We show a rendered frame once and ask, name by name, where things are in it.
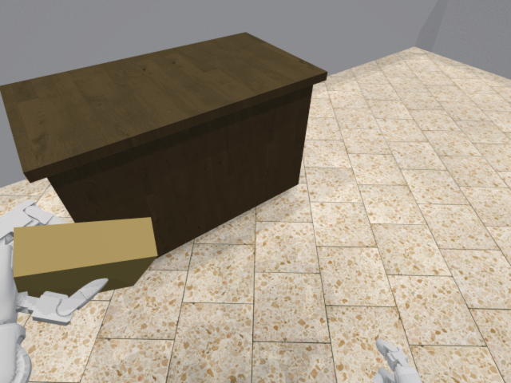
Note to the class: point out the left robot forearm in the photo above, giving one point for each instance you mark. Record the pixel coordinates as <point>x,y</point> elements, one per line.
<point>15,363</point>

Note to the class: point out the table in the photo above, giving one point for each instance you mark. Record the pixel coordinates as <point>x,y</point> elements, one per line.
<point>191,136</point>

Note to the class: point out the left robot hand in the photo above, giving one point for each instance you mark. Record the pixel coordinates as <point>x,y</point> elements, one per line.
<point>51,307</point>

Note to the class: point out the sponge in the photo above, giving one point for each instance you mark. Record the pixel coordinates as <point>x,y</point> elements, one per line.
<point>62,258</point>

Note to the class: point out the right robot hand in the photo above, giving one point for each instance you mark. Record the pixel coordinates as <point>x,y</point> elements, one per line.
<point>398,362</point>

